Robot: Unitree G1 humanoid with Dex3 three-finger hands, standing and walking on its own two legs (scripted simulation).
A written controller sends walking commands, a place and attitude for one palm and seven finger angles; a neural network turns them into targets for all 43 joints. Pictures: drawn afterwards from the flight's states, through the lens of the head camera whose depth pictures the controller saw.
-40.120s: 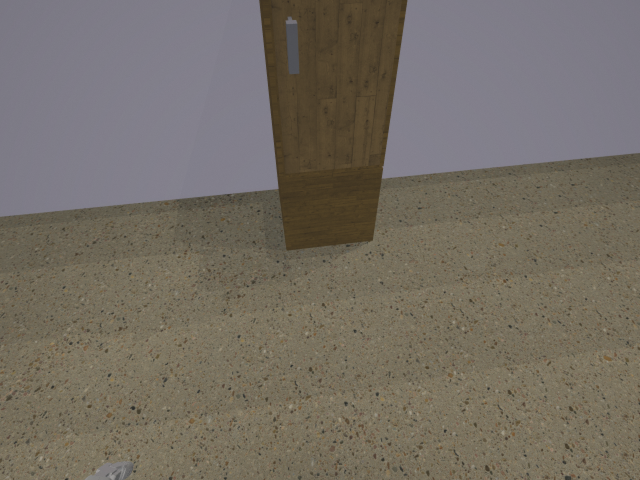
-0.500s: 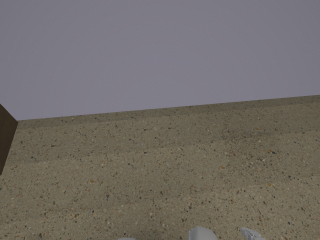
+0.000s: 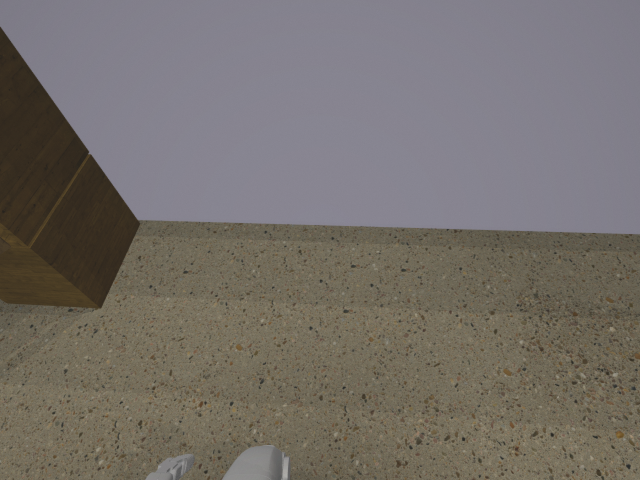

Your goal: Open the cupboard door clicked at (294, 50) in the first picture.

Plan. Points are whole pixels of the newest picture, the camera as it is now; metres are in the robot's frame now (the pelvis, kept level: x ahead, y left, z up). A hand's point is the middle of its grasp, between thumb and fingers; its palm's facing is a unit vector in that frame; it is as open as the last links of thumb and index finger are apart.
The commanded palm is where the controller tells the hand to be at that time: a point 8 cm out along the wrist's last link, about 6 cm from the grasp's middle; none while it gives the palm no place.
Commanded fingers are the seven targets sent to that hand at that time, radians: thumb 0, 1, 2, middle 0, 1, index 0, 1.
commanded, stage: turn to face it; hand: left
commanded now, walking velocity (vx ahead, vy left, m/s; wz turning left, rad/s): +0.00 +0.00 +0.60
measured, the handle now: out of the picture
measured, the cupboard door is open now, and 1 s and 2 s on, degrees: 53 53 53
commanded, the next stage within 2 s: take the last steps up to it in 1.14 s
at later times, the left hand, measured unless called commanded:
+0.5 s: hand out of the picture +0.01 +0.27 -0.17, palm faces +0.32 -0.91 -0.25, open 7.4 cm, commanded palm none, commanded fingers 0.00 0.90 0.90 -0.20 -0.30 -0.20 -0.30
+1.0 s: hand out of the picture -0.01 +0.19 -0.16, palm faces +0.58 -0.78 -0.24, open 7.3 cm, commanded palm none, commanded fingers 0.00 0.90 0.90 -0.20 -0.30 -0.20 -0.30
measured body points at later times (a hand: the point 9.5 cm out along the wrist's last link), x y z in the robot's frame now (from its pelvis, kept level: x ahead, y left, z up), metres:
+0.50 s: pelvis +0.00 +0.04 +0.00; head +0.05 +0.07 +0.44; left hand -0.01 +0.32 -0.15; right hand +0.18 -0.17 -0.13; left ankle +0.00 +0.13 -0.74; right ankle +0.04 -0.13 -0.66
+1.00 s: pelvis +0.03 -0.01 +0.00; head +0.07 +0.00 +0.44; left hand -0.04 +0.23 -0.14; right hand +0.22 -0.20 -0.16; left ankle -0.07 +0.10 -0.67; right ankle +0.06 -0.11 -0.74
